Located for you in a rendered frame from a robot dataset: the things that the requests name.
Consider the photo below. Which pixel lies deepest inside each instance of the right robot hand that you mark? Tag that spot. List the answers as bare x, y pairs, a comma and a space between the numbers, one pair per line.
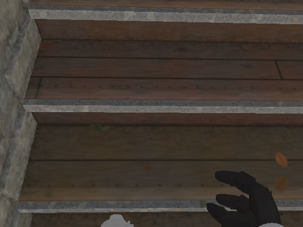
259, 209

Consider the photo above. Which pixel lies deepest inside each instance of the robot left shin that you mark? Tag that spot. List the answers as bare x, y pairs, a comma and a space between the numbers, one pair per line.
115, 216

